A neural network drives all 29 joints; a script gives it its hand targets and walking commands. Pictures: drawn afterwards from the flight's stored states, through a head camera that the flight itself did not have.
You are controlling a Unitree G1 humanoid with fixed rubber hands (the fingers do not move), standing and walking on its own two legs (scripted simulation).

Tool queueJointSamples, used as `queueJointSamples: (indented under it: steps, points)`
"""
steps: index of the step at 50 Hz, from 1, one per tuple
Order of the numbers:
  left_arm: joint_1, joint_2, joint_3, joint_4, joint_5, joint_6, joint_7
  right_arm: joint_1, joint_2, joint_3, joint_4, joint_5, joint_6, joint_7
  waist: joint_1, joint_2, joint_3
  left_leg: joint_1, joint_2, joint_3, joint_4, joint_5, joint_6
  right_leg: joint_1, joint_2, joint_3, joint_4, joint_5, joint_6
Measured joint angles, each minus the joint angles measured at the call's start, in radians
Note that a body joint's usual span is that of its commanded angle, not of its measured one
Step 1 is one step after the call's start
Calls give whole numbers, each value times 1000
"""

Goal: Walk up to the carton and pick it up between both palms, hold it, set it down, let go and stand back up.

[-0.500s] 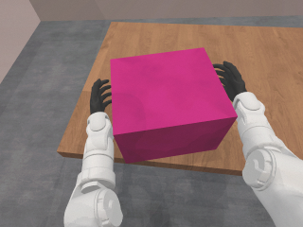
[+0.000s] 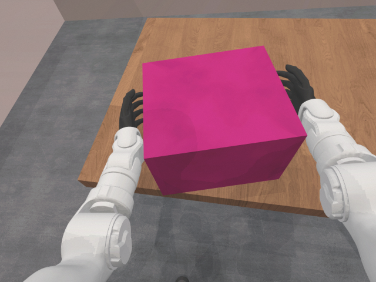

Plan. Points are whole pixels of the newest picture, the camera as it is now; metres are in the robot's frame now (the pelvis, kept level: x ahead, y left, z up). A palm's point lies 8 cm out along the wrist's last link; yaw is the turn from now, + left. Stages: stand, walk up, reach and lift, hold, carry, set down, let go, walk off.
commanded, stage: set down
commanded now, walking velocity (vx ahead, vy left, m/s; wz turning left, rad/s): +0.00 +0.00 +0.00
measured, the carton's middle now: (212, 122) +0.45 +0.07 +0.04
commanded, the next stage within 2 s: none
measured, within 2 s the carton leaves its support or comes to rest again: neither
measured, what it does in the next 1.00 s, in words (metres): stands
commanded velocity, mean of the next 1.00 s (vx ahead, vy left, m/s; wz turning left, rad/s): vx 0.00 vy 0.00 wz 0.00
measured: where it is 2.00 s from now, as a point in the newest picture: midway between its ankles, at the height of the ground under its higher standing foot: outside the picture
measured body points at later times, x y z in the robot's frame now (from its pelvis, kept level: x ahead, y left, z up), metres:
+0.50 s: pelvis -0.01 +0.00 -0.01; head +0.14 -0.04 +0.41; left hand +0.42 +0.27 +0.08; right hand +0.56 -0.15 +0.09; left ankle +0.01 +0.13 -0.73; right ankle -0.01 -0.08 -0.73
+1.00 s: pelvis -0.02 +0.00 +0.00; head +0.07 -0.01 +0.44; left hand +0.40 +0.28 +0.16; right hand +0.53 -0.16 +0.19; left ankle +0.01 +0.13 -0.73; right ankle -0.01 -0.08 -0.73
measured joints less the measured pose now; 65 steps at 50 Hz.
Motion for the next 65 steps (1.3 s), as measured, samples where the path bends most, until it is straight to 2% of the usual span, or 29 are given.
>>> queueJointSamples:
  steps: [5, 11, 16, 18, 23, 33, 47, 56, 61, 65]
  points:
    - [-41, 18, -29, 40, -48, -22, -20, -67, -44, 88, 31, 93, -10, -10, 29, 15, -6, -70, 8, -4, 33, -2, -3, -69, 6, -3, 30, -1, -3]
    - [-47, 44, -30, 35, -85, -33, -38, -89, -103, 151, 8, 168, -7, -6, 43, 23, -8, -132, 13, -4, 54, 0, -6, -135, 10, -2, 59, -3, -7]
    - [-39, 76, -40, -5, -124, -28, -43, -75, -161, 211, -66, 249, 4, 0, 38, 34, -15, -180, 14, -8, 74, -2, -7, -184, 11, -4, 83, -8, -7]
    - [-36, 80, -31, -45, -138, -14, -39, -61, -191, 246, -131, 287, 24, 1, 44, 37, -20, -195, 16, -6, 78, -2, -6, -199, 12, -1, 86, -6, -6]
    - [-41, 98, -27, -140, -165, 70, -39, -73, -240, 299, -237, 346, 107, 3, 59, 50, -21, -191, 13, 2, 60, 9, -2, -199, 11, 12, 72, 6, -1]
    - [-80, 87, 13, -269, -154, 265, -26, -94, -253, 266, -313, 325, 244, 12, 62, 66, -4, -85, -2, 2, 2, 31, 5, -93, 4, 24, 19, 24, 7]
    - [-126, 119, 2, -335, -143, 481, 23, -145, -277, 217, -248, 324, 387, 53, 8, 34, 39, 43, -9, -19, 1, 23, 3, 47, 1, 12, 10, 12, 6]
    - [-65, 95, -9, -434, -105, 539, 20, -62, -278, 168, -263, 304, 389, 77, -18, 33, 93, 120, -15, -27, -12, 27, 2, 125, -1, 9, 1, 10, 6]
    - [53, 76, -6, -558, -97, 541, 9, 57, -264, 147, -368, 302, 361, 76, -40, 43, 118, 142, -15, -29, -15, 30, 2, 148, 0, 10, -2, 13, 5]
    - [130, 74, -5, -637, -110, 548, 20, 131, -261, 130, -443, 300, 357, 80, -51, 48, 127, 136, -14, -25, -9, 30, 2, 136, 0, 15, 14, 10, 4]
